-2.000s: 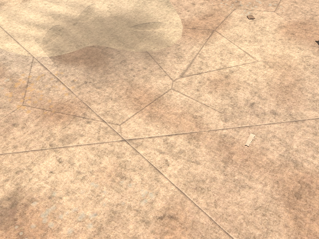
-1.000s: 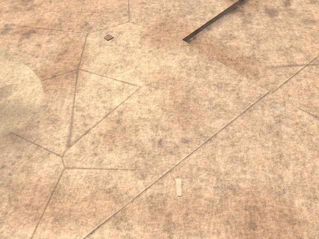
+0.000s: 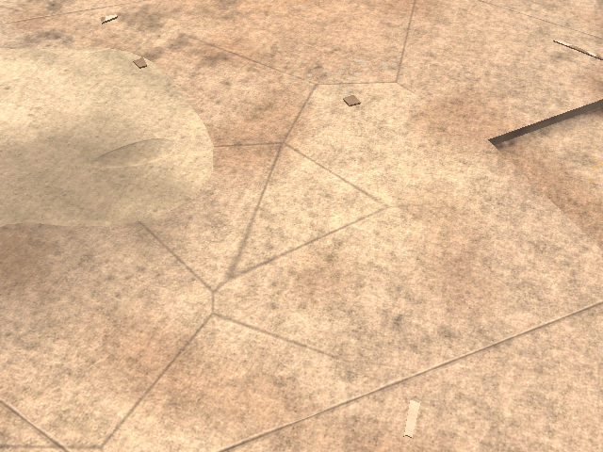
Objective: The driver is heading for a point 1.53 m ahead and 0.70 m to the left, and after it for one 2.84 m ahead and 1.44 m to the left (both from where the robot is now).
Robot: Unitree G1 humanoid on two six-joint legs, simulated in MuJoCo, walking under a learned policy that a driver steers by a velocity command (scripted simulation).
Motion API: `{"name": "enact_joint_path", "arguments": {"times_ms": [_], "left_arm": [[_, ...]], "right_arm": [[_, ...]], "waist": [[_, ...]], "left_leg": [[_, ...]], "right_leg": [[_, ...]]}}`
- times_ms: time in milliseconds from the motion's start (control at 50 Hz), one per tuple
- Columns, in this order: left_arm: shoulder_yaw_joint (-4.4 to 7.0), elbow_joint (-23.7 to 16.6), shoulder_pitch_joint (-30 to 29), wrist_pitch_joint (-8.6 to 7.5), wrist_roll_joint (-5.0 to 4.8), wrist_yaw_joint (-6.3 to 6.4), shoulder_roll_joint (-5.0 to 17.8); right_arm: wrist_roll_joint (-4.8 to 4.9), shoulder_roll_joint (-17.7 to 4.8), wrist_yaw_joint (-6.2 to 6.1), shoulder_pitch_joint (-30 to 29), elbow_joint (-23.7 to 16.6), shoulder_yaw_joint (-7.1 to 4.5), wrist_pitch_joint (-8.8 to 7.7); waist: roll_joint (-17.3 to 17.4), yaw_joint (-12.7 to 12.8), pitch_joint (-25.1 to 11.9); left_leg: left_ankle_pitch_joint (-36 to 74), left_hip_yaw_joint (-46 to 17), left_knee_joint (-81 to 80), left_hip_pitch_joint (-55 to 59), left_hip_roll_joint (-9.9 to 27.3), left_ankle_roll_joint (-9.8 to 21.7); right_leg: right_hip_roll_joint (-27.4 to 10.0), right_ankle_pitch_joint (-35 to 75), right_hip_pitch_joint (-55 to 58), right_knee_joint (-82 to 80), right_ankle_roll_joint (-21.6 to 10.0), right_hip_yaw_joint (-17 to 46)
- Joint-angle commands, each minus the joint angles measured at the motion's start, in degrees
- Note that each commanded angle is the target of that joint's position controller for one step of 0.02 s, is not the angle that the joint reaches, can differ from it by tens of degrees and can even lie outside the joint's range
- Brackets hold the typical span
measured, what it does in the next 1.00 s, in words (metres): walks ahead, turning left: right foot, then left foot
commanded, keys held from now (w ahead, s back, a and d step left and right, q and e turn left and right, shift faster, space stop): q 0.92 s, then no key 0.08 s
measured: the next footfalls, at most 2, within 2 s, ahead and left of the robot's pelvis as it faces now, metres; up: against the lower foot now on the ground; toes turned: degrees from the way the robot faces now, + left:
right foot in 0.44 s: +0.24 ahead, -0.06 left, +0.00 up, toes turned +21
left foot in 0.84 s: +0.10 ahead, +0.17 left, +0.00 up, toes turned +33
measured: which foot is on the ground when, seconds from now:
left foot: down 0.00-0.44, up 0.46-0.82, down 0.84-1.00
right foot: down 0.00-0.00, up 0.02-0.42, down 0.44-0.84, up 0.86-1.00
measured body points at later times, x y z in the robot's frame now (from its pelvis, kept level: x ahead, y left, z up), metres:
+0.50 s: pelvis +0.11 +0.01 +0.00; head +0.15 +0.02 +0.45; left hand +0.22 +0.33 -0.08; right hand +0.33 -0.23 -0.10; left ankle +0.00 +0.11 -0.70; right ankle +0.20 -0.08 -0.73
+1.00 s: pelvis +0.11 +0.07 +0.01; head +0.12 +0.12 +0.45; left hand +0.07 +0.40 -0.11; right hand +0.39 -0.08 -0.06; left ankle +0.07 +0.14 -0.73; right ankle +0.19 -0.07 -0.64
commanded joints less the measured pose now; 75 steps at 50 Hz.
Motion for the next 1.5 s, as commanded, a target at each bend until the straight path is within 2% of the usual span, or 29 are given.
{"name": "enact_joint_path", "arguments": {"times_ms": [20, 40, 60, 120, 160, 240, 360, 420, 440, 460, 480, 500, 540, 640, 760, 820, 840, 860, 880, 900, 940, 1000, 1100, 1200, 1260, 1300, 1320, 1360, 1500], "left_arm": [[-0.79, -8.32, -7.53, -1.0, 3.17, -0.34, 0.38], [-0.28, -8.7, -8.88, -1.69, 2.26, -0.08, 3.22], [0.26, -8.63, -9.42, -1.66, 0.47, -0.15, 5.33], [0.95, -7.13, -8.18, -1.3, 2.08, 0.92, 7.11], [0.57, -6.66, -7.08, -1.15, 2.32, 0.93, 5.31], [-0.87, -7.15, -10.51, -0.92, 1.83, 0.72, 2.09], [-0.62, -8.33, -14.38, -1.21, 1.14, -0.69, 3.51], [0.24, -7.82, -10.99, -2.29, 1.3, -0.88, 4.76], [0.95, -7.94, -8.79, -2.62, 2.09, -0.44, 7.33], [1.7, -8.5, -6.33, -2.33, 3.25, 0.33, 11.55], [1.41, -6.6, -4.07, -1.55, 3.64, -0.03, 10.09], [0.33, -7.67, -5.72, -1.43, 2.27, -0.02, 6.23], [-0.59, -8.59, -10.25, -0.8, 1.85, 0.53, 3.34], [0.1, -7.76, -11.0, 0.44, 2.29, 1.88, 5.47], [1.18, -7.14, -11.2, 1.22, 1.03, 1.1, 8.67], [1.07, -6.18, -10.93, 1.4, -0.4, 0.83, 7.99], [0.57, -4.72, -7.66, 1.48, 0.01, 0.54, 5.68], [-0.76, -6.34, -7.26, 1.62, 2.91, 0.19, 1.68], [-0.3, -9.16, -13.2, 1.37, 2.52, 0.87, 3.58], [0.34, -9.13, -14.75, 1.49, 1.33, 1.31, 5.63], [0.94, -6.91, -11.94, 1.7, 1.35, 1.93, 6.24], [0.74, -5.23, -8.79, 1.76, 1.28, 1.45, 5.24], [-0.68, -5.27, -10.68, 1.9, 0.95, 0.9, 2.74], [-0.93, -5.19, -10.37, 1.63, 0.59, 0.43, 3.37], [-1.5, -4.07, -7.39, 0.83, 1.0, -0.06, 1.9], [-1.12, -4.15, -5.61, 0.25, 2.49, 0.08, 6.02], [-0.69, -3.34, -7.96, 0.27, 2.0, -0.03, 7.69], [-1.8, -3.96, -9.64, -0.08, 1.75, -0.53, 2.98], [-2.63, -2.36, -7.48, -1.01, 1.68, -0.09, 2.7]], "right_arm": [[-0.06, -19.34, -2.04, 14.58, -0.56, -6.01, -0.23], [-1.5, -17.39, -1.08, 13.18, -2.61, -4.94, -2.16], [-1.39, -14.02, -0.64, 10.95, -2.81, -3.83, -3.46], [0.01, -9.34, -2.0, 3.33, -4.44, -2.36, -3.36], [-0.98, -10.16, -3.1, 2.63, -5.37, -2.49, -3.2], [0.16, -11.07, -4.23, 4.81, -4.83, -2.96, -2.34], [0.29, -11.38, -4.14, 5.47, -5.44, -3.21, -0.68], [0.62, -10.62, -4.18, 2.17, -6.91, -2.82, -0.72], [0.08, -8.78, -4.23, 2.32, -7.9, -2.24, -1.09], [-1.47, -5.18, -4.22, 5.46, -8.92, -1.13, -1.51], [-0.83, -6.95, -4.11, 10.05, -8.83, -1.52, -1.52], [-0.51, -11.78, -3.97, 11.84, -6.62, -3.08, -1.26], [0.49, -11.99, -4.0, 9.16, -5.63, -3.75, 0.14], [0.21, -6.13, -3.39, 5.04, -8.66, -1.95, 0.99], [-0.01, -6.69, -1.67, 4.21, -10.33, -1.82, 0.95], [-0.18, -6.92, -1.24, 8.35, -9.16, -2.67, 1.13], [-0.45, -8.96, -1.73, 10.23, -8.77, -3.51, 0.96], [-0.78, -15.98, -2.9, 11.48, -10.24, -5.01, 0.51], [-2.93, -17.23, -2.31, 10.65, -11.88, -4.7, -0.89], [-3.28, -14.77, -1.93, 9.48, -11.46, -4.06, -2.05], [-1.3, -10.76, -2.5, 4.55, -11.03, -2.83, -2.6], [-1.41, -7.88, -3.47, 2.89, -11.1, -1.21, -2.37], [-1.73, -7.49, -3.81, 3.84, -9.69, -0.87, -2.12], [-1.93, -7.57, -2.81, 3.11, -8.29, -0.64, -1.65], [-1.13, -5.29, -2.53, 1.34, -7.11, 0.35, -1.7], [-2.49, -3.42, -2.45, 5.0, -6.06, 0.98, -2.67], [-2.63, -3.3, -2.16, 7.94, -5.6, 0.73, -3.07], [-2.75, -5.18, -2.33, 2.77, -5.21, 0.35, -2.83], [-2.05, -3.14, -2.88, 3.32, -3.85, 0.27, -1.74]], "waist": [[19.77, -6.45, -5.49], [11.81, -8.32, -8.82], [9.35, -6.88, -5.96], [6.45, -2.57, -2.4], [5.38, -1.33, -4.43], [6.22, -2.63, -5.23], [8.3, -4.15, -4.56], [9.26, -1.09, -5.05], [6.58, -0.61, -7.97], [-6.21, -2.22, -13.32], [-17.59, -3.99, -15.67], [-10.31, -3.76, -12.09], [-5.6, -4.13, -6.73], [-8.77, -2.58, -5.34], [-9.58, -2.04, -6.94], [-7.53, -4.55, -6.41], [-1.71, -4.52, -5.45], [17.26, -2.97, -4.86], [17.23, -6.05, -6.55], [11.43, -6.26, -5.73], [7.09, -3.12, -4.17], [8.21, -1.78, -6.66], [8.1, -3.45, -5.93], [8.67, -4.5, -3.58], [6.83, -1.68, -3.6], [-0.6, -3.45, -6.3], [-7.55, -6.94, -6.2], [-5.53, -3.51, -4.18], [-1.48, -2.52, -2.39]], "left_leg": [[22.63, -30.12, -10.18, 27.73, 14.07, 13.25], [21.53, -40.61, -14.97, 24.74, 20.17, 21.3], [22.79, -34.17, -15.21, 22.82, 18.32, 19.86], [28.4, -22.38, -14.73, 14.55, 11.14, 12.83], [37.43, -19.46, -14.24, 12.4, 9.41, 12.37], [37.79, -17.38, -11.78, 11.39, 6.85, 10.45], [33.02, -24.26, -7.1, 10.27, 6.3, 9.18], [27.76, -27.55, -2.45, 9.8, 3.18, 6.23], [23.31, -26.11, 2.83, 6.07, 0.24, 3.7], [0.58, -19.3, 16.23, -3.45, -6.2, 0.18], [-26.7, -14.41, 27.56, -13.54, -10.75, -3.03], [-23.9, -14.84, 36.53, -15.58, -6.71, -5.01], [-15.82, -11.97, 39.86, -16.65, -4.18, -6.97], [-8.33, -6.41, 28.73, -13.27, -2.03, -7.88], [-4.04, -2.68, 11.94, -3.91, -0.74, -5.03], [4.65, -0.04, -2.21, 5.21, -3.34, -1.2], [11.65, -4.34, -7.82, 11.23, -2.32, 1.1], [31.83, -26.53, -11.03, 19.31, 13.32, 7.57], [33.15, -36.43, -12.98, 13.32, 19.57, 18.24], [27.08, -32.21, -14.14, 12.1, 16.89, 17.49], [21.11, -24.75, -13.12, 11.26, 11.18, 11.28], [29.67, -19.91, -12.33, 10.31, 8.52, 10.54], [26.53, -19.19, -11.96, 12.62, 7.68, 10.66], [22.16, -21.99, -11.38, 8.26, 7.92, 11.86], [22.28, -21.9, -9.13, 6.69, 5.87, 9.45], [12.48, -18.47, -5.87, 2.26, 0.96, 3.77], [5.74, -13.73, -7.09, 3.01, -3.11, 1.43], [6.28, -12.54, -6.51, 5.74, -3.58, -0.36], [12.69, -13.54, -6.43, 6.01, -2.8, 0.47]], "right_leg": [[4.89, -17.25, -31.54, 33.73, 2.19, 0.71], [7.11, -21.7, -37.11, 42.34, 2.8, 14.79], [5.19, -18.18, -37.92, 43.07, 1.93, 17.43], [3.18, -4.59, -32.98, 35.4, 1.04, 18.63], [5.19, 1.07, -28.17, 31.99, 1.71, 18.21], [7.88, 6.46, -23.63, 18.53, 2.44, 18.54], [10.6, 5.48, -17.6, 7.68, 1.58, 19.6], [10.77, 13.38, -8.51, -5.47, -1.01, 19.06], [5.0, 23.85, 0.69, -7.18, -3.6, 22.93], [-7.92, 46.8, 13.49, -4.35, -10.0, 34.55], [-17.3, 50.2, 16.66, -6.31, -19.88, 48.88], [-16.62, 42.9, 13.09, -6.92, -20.5, 45.66], [-9.26, 32.21, 6.25, -7.65, -15.98, 32.75], [-6.83, 28.26, 2.71, -11.04, -15.96, 22.64], [-9.59, 25.49, 2.4, -9.74, -14.76, 18.39], [-8.14, 16.44, -1.18, -3.24, -9.71, 14.76], [-5.22, 8.74, -6.99, 4.07, -5.43, 10.97], [2.66, -15.04, -22.98, 23.72, 0.9, 5.49], [8.02, -21.94, -28.64, 35.35, 1.91, 15.6], [6.82, -18.1, -29.45, 39.72, 1.23, 18.87], [5.16, -8.48, -29.26, 38.25, 0.56, 19.98], [6.24, -1.72, -23.79, 38.91, 2.2, 18.82], [5.53, -0.63, -19.53, 23.56, 3.19, 18.78], [6.01, -3.97, -11.16, 11.89, 2.45, 17.75], [6.59, 6.87, -2.93, -4.29, 0.88, 16.92], [-0.46, 29.4, 7.54, -6.46, -2.28, 23.63], [-1.51, 26.53, 4.43, -3.61, -5.64, 23.98], [1.28, 14.16, -0.26, -5.06, -5.16, 22.67], [3.43, 12.65, -0.85, -3.85, -3.44, 20.62]]}}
